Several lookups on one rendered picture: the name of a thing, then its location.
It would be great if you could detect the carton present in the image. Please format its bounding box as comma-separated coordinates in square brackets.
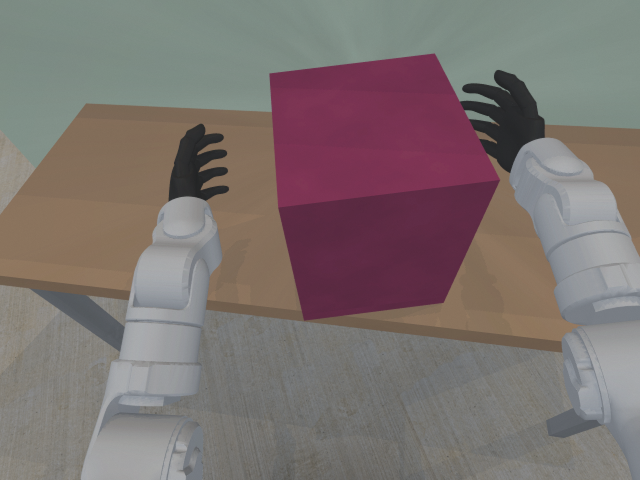
[269, 54, 500, 321]

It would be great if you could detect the left robot hand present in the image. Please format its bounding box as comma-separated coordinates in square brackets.
[169, 124, 229, 201]

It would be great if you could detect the right robot hand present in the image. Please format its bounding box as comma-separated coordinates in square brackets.
[460, 70, 545, 173]

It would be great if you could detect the robot left forearm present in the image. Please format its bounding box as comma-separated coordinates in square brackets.
[81, 197, 222, 480]

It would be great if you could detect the robot right forearm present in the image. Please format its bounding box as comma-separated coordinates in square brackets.
[509, 138, 640, 325]

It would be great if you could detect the table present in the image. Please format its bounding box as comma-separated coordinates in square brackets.
[0, 103, 640, 438]

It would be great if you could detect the robot left upper arm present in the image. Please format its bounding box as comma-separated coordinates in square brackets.
[84, 412, 203, 480]

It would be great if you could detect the robot right upper arm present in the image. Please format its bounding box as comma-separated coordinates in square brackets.
[562, 320, 640, 480]

